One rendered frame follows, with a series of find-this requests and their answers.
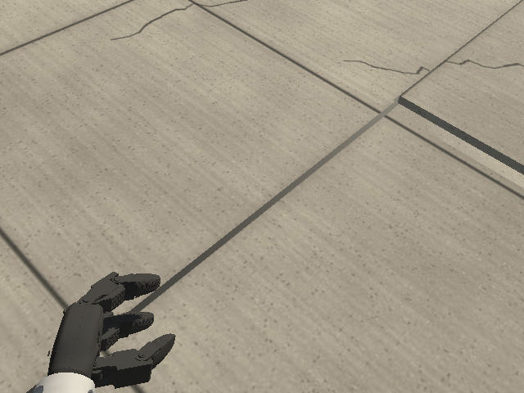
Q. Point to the robot left forearm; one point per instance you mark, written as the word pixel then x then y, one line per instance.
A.
pixel 65 383

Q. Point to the left robot hand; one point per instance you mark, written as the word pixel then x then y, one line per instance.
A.
pixel 89 327

